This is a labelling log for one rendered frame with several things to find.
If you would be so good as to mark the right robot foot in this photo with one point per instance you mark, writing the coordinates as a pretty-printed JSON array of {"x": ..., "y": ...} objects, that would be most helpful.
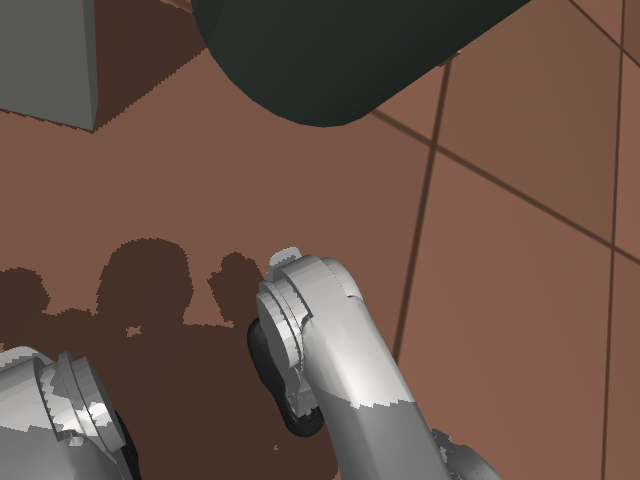
[{"x": 305, "y": 426}]

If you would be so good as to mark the right robot hand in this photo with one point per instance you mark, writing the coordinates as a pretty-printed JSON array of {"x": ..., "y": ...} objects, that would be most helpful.
[{"x": 463, "y": 462}]

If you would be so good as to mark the left robot foot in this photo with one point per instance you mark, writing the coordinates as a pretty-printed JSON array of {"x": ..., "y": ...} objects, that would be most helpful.
[{"x": 129, "y": 451}]

